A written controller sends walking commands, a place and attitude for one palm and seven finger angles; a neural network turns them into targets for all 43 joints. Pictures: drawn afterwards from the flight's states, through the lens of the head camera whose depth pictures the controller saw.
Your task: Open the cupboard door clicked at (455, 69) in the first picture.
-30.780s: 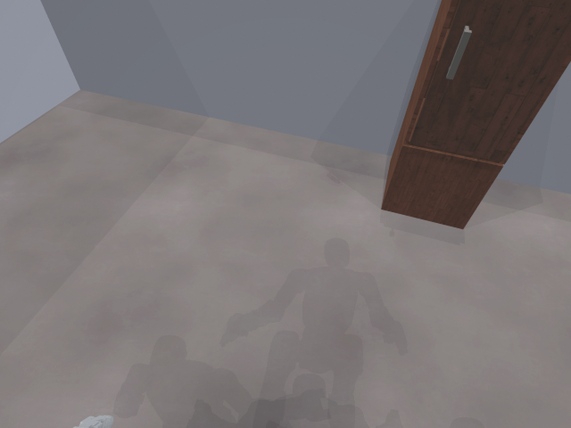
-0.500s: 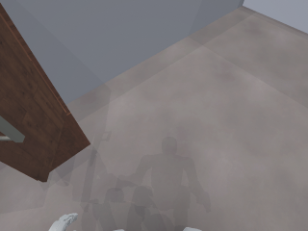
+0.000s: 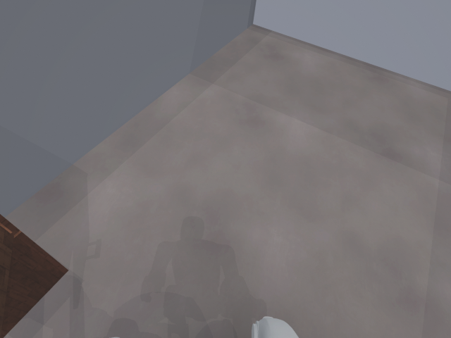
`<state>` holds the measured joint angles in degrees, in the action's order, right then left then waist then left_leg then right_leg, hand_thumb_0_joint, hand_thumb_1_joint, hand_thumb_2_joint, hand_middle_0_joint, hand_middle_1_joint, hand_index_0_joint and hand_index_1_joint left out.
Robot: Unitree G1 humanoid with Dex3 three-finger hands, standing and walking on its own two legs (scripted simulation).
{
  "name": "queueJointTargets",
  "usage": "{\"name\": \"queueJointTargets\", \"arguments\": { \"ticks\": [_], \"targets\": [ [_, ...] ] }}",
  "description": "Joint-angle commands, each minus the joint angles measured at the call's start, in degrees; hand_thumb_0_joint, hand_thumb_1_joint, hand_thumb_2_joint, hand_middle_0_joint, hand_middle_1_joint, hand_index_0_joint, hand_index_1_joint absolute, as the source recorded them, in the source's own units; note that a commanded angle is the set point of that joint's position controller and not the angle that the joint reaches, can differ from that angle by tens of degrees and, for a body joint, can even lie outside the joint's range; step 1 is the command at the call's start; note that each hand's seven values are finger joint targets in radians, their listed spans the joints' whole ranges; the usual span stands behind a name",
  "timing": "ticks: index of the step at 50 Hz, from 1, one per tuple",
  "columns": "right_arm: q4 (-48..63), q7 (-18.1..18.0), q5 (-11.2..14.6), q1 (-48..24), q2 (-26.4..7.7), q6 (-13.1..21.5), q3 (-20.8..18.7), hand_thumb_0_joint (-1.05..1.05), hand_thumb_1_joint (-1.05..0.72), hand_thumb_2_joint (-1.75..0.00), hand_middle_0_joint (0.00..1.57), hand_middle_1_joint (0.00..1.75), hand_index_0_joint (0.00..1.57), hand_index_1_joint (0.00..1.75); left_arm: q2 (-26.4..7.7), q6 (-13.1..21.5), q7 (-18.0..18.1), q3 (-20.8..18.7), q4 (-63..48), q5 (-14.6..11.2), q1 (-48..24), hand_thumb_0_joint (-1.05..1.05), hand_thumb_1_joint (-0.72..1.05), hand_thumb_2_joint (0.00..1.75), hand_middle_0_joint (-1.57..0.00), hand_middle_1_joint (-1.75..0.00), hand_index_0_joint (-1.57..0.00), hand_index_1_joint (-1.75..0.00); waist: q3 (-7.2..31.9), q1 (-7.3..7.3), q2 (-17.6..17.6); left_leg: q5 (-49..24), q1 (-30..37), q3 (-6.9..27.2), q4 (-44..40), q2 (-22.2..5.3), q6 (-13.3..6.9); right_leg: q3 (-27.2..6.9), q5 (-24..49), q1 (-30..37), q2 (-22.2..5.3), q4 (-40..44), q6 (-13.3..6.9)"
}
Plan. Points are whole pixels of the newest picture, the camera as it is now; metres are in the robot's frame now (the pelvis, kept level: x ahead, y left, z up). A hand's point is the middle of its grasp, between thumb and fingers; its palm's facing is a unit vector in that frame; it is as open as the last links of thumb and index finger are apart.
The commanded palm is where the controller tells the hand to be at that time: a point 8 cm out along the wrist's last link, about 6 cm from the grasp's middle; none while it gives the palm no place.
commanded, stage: walk to a spot facing it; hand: left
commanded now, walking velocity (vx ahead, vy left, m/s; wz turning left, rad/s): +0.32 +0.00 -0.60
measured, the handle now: out of the picture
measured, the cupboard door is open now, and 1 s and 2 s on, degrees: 50 50 50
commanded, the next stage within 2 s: turn to face it in 1.32 s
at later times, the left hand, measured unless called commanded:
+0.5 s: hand (195, 264) +0.29 +0.08 -0.17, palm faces -0.20 -0.96 -0.22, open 7.1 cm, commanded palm none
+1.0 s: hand (217, 195) +0.49 +0.04 -0.17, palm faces -0.27 -0.95 -0.16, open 7.3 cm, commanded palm none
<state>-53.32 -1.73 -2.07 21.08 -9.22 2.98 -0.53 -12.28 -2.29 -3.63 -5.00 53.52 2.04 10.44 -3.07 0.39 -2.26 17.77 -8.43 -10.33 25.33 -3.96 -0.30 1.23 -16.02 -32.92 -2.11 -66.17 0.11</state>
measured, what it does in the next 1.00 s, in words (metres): walks ahead, turning right: right foot, then left foot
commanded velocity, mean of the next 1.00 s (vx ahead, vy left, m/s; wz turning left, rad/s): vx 0.37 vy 0.00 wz -0.28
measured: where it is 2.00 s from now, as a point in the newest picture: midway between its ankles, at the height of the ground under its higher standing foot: (286, 227)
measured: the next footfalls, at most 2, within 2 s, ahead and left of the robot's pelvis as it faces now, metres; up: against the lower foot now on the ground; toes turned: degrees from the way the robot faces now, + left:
right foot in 0.26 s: +0.20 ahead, -0.16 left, +0.00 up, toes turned -17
left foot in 0.78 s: +0.48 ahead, -0.03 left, +0.00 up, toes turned -11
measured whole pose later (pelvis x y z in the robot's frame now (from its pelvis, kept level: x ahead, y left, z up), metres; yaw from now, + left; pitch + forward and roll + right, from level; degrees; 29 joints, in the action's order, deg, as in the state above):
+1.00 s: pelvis +0.41 -0.12 +0.00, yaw -21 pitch -1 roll +1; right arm -58.9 -1.5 -1.8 15.7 -10.2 3.6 -3.0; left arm -9.2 0.6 -1.6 -3.8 59.8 1.8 15.2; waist -3.0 -1.8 -1.4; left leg 13.6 -10.0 -10.1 24.3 -2.0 -1.4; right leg 1.9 -15.2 -30.9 -5.4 -59.7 -1.1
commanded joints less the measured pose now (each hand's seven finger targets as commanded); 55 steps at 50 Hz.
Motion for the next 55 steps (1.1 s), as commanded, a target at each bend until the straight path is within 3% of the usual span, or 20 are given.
{"name": "queueJointTargets", "arguments": {
  "ticks": [1, 7, 9, 11, 12, 13, 14, 15, 17, 20, 28, 33, 35, 37, 38, 39, 40, 43, 48, 55],
  "targets": [
    [-1.06, -0.63, 0.28, 9.74, -8.56, 1.62, -2.41, 0.0, -0.9, -0.9, 0.2, 0.3, 0.2, 0.3, 0.43, 2.47, -0.33, 0.75, -6.53, -0.29, -8.53, 0.0, 0.9, 0.9, -0.2, -0.3, -0.2, -0.3, 0.44, 2.9, 9.35, -25.54, 12.16, 4.21, -10.04, -14.13, -4.32, 2.24, 2.79, -11.62, -2.31, 4.77, 0.28],
    [-3.3, -0.33, -0.31, 11.3, -8.27, 0.98, -2.38, 0.0, -0.9, -0.9, 0.2, 0.3, 0.2, 0.3, 0.57, 2.33, -0.37, 1.04, -7.26, -0.5, -15.06, 0.0, 0.9, 0.9, -0.2, -0.3, -0.2, -0.3, -3.52, 3.98, 11.01, -24.91, 7.84, -1.15, -11.12, -16.19, -4.79, 5.67, 3.58, -2.56, -1.73, 22.33, -1.81],
    [-3.63, -0.21, -0.3, 10.5, -9.42, 0.82, -2.58, 0.0, -0.9, -0.9, 0.2, 0.3, 0.2, 0.3, -0.53, 2.58, -0.12, 0.75, -6.55, -0.5, -12.35, 0.0, 0.9, 0.9, -0.2, -0.3, -0.2, -0.3, -2.01, 2.09, 10.39, -34.09, 7.45, -2.66, -6.76, -16.97, -4.55, 7.1, 0.3, 4.66, 0.22, 25.04, -3.5],
    [-3.3, 0.1, 0.22, 7.67, -10.95, 0.46, -2.82, 0.0, -0.9, -0.9, 0.2, 0.3, 0.2, 0.3, -2.63, 3.51, 0.49, 0.05, -3.13, -0.47, -0.67, 0.0, 0.9, 0.9, -0.2, -0.3, -0.2, -0.3, 4.39, -3.75, 8.76, -45.83, 5.27, -5.35, 8.6, -14.73, -2.58, 9.52, -0.1, 21.22, 4.21, 30.91, -5.73],
    [-2.36, 0.71, 1.2, 4.8, -10.48, 0.6, -2.65, 0.0, -0.9, -0.9, 0.2, 0.3, 0.2, 0.3, -6.66, 4.25, 1.06, -1.32, 0.48, -0.26, 10.55, 0.0, 0.9, 0.9, -0.2, -0.3, -0.2, -0.3, 9.89, -9.18, 4.28, -38.59, -6.97, -6.92, 22.1, -12.09, -0.22, 4.95, 2.31, 40.45, 0.91, 33.59, -7.7],
    [0.24, 1.01, 2.56, 4.75, -5.86, 0.75, -1.95, 0.0, -0.9, -0.9, 0.2, 0.3, 0.2, 0.3, -14.4, 4.69, 2.28, -3.58, 2.45, -0.48, 19.59, 0.0, 0.9, 0.9, -0.2, -0.3, -0.2, -0.3, 18.21, -11.81, -11.96, 9.31, -26.87, -6.24, 44.01, -1.91, 3.14, -25.81, 2.62, 57.49, -18.57, 40.67, -14.8],
    [2.08, 0.83, 2.18, -1.54, -6.41, 0.61, -2.55, 0.0, -0.9, -0.9, 0.2, 0.3, 0.2, 0.3, -17.11, 4.34, 2.99, -3.55, 3.19, -2.03, 18.99, 0.0, 0.9, 0.9, -0.2, -0.3, -0.2, -0.3, 14.11, -11.09, -10.89, 18.52, -34.88, 3.71, 55.45, -0.53, 2.5, -34.92, 8.66, 52.69, -23.64, 48.23, -17.45],
    [2.04, 0.75, 1.81, -2.87, -6.88, 0.52, -3.19, 0.0, -0.9, -0.9, 0.2, 0.3, 0.2, 0.3, -14.28, 4.31, 3.34, -2.73, 1.33, -1.89, 13.42, 0.0, 0.9, 0.9, -0.2, -0.3, -0.2, -0.3, 9.73, -8.18, -8.89, 10.42, -35.08, 8.87, 58.41, -2.93, 2.13, -30.73, 3.57, 43.57, -21.43, 49.56, -15.82],
    [-0.23, 0.78, 0.92, -3.6, -5.82, -0.44, -3.2, 0.0, -0.9, -0.9, 0.2, 0.3, 0.2, 0.3, -7.42, 4.63, 4.02, -0.56, -0.88, -1.57, 4.12, 0.0, 0.9, 0.9, -0.2, -0.3, -0.2, -0.3, 1.79, -2.47, -0.85, 2.55, -28.58, 10.38, 50.57, -6.71, 2.43, -19.37, 3.06, 25.94, -16.71, 52.4, -12.54],
    [-2.71, 1.25, 0.37, 1.24, -3.51, -2.14, -2.91, 0.0, -0.9, -0.9, 0.2, 0.3, 0.2, 0.3, -5.22, 5.86, 3.98, 0.06, -0.45, -0.86, 1.45, 0.0, 0.9, 0.9, -0.2, -0.3, -0.2, -0.3, 2.15, 1.87, -1.74, -0.14, -22.2, 8.59, 39.78, -5.75, 3.31, -10.54, 6.96, 19.61, -11.89, 54.36, -11.46],
    [2.08, 2.48, 0.59, -13.29, -4.03, -1.16, -3.15, 0.0, -0.9, -0.9, 0.2, 0.3, 0.2, 0.3, -3.78, 7.57, 3.6, 0.7, 4.38, -1.2, 10.17, 0.0, 0.9, 0.9, -0.2, -0.3, -0.2, -0.3, -0.09, -1.13, -2.22, -6.73, -29.96, 8.28, 24.7, -3.4, 3.03, -10.87, 20.69, 31.69, -10.42, 53.34, -11.95],
    [3.56, 3.12, 0.99, -20.64, -3.79, -0.49, -2.81, 0.0, -0.9, -0.9, 0.2, 0.3, 0.2, 0.3, -5.34, 7.37, 4.18, 0.96, 6.62, -1.03, 13.36, 0.0, 0.9, 0.9, -0.2, -0.3, -0.2, -0.3, -2.23, -2.54, -2.39, -4.89, -23.83, 6.14, 15.19, -0.8, 1.59, -10.64, 29.19, 33.5, -11.69, 51.01, -11.01],
    [2.61, 2.8, 0.81, -19.02, -4.4, -0.21, -2.95, 0.0, -0.9, -0.9, 0.2, 0.3, 0.2, 0.3, -5.48, 7.33, 4.22, 1.03, 7.42, -1.14, 13.57, 0.0, 0.9, 0.9, -0.2, -0.3, -0.2, -0.3, -1.77, -0.9, -2.77, -4.16, -17.43, 3.63, 10.77, 1.98, 0.69, -8.77, 37.8, 33.13, -10.27, 46.72, -9.78],
    [-1.55, 1.74, 0.37, -6.44, -6.76, 0.4, -3.62, 0.0, -0.9, -0.9, 0.2, 0.3, 0.2, 0.3, -5.55, 7.42, 4.33, 0.89, 7.07, -1.47, 11.64, 0.0, 0.9, 0.9, -0.2, -0.3, -0.2, -0.3, 3.72, 4.97, -0.99, -9.15, 2.14, 3.29, 3.55, 3.07, -1.45, -5.55, 42.62, 25.93, -7.19, 32.49, -7.04],
    [-3.78, 1.13, -0.41, 2.42, -11.82, 0.86, -4.8, 0.0, -0.9, -0.9, 0.2, 0.3, 0.2, 0.3, -3.82, 7.42, 4.04, 0.92, 5.87, -1.84, 12.15, 0.0, 0.9, 0.9, -0.2, -0.3, -0.2, -0.3, 10.05, 7.95, 6.05, -10.39, 17.58, 17.72, 2.03, -8.0, -6.12, -3.06, 27.57, 12.96, -2.35, 18.43, -4.35],
    [-4.86, 0.84, -0.76, 8.61, -16.96, 0.83, -5.86, 0.0, -0.9, -0.9, 0.2, 0.3, 0.2, 0.3, -1.33, 7.78, 3.39, 1.64, 4.56, -2.18, 13.91, 0.0, 0.9, 0.9, -0.2, -0.3, -0.2, -0.3, 15.25, 7.88, 17.64, -14.55, 26.98, 35.86, -3.62, -23.87, -13.78, 1.65, -11.64, 0.31, 4.36, -2.33, -2.91],
    [-4.53, 0.92, 0.11, 7.62, -16.21, 0.05, -5.41, 0.0, -0.9, -0.9, 0.2, 0.3, 0.2, 0.3, -2.99, 7.92, 3.67, 1.27, 3.29, -1.46, 10.05, 0.0, 0.9, 0.9, -0.2, -0.3, -0.2, -0.3, 11.72, 7.5, 9.6, -7.75, 18.61, 37.7, -7.24, -25.77, -15.39, -2.25, -15.67, -2.57, 2.42, -9.78, -3.81],
    [-2.25, 0.54, 0.14, -1.82, -7.91, 1.11, -3.34, 0.0, -0.9, -0.9, 0.2, 0.3, 0.2, 0.3, -0.87, 6.18, 2.49, 0.89, 3.09, -0.43, 5.5, 0.0, 0.9, 0.9, -0.2, -0.3, -0.2, -0.3, -0.62, 2.37, 8.9, 2.84, -0.7, 26.65, -14.46, -18.85, -9.48, -3.93, -3.83, -4.96, -3.51, -10.51, -2.34],
    [-3.78, 0.74, 0.26, -2.09, -6.62, 1.79, -3.52, 0.0, -0.9, -0.9, 0.2, 0.3, 0.2, 0.3, 2.87, 3.67, 1.63, 1.18, 3.04, -0.24, 6.17, 0.0, 0.9, 0.9, -0.2, -0.3, -0.2, -0.3, -0.45, -1.3, 9.01, -5.09, -7.44, 7.78, -16.74, -12.89, -6.98, 0.25, 2.75, 4.08, -5.33, 10.6, -0.91],
    [-6.09, 1.38, -0.22, 2.33, -9.24, 0.57, -3.19, 0.0, -0.9, -0.9, 0.2, 0.3, 0.2, 0.3, -0.15, 3.76, 1.02, 0.97, 0.72, -0.28, -2.28, 0.0, 0.9, 0.9, -0.2, -0.3, -0.2, -0.3, -4.04, -0.26, 7.67, 0.22, -6.2, 5.43, -14.78, -13.73, -6.3, 5.21, 4.49, 11.64, -2.52, 27.5, -1.08]
  ]
}}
